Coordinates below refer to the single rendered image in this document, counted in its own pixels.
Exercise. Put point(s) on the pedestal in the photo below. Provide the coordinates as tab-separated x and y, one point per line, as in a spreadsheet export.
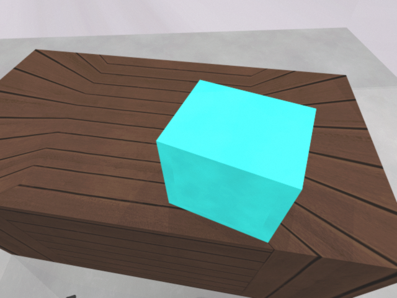
81	181

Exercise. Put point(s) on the carton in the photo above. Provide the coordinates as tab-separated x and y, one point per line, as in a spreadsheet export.
235	157

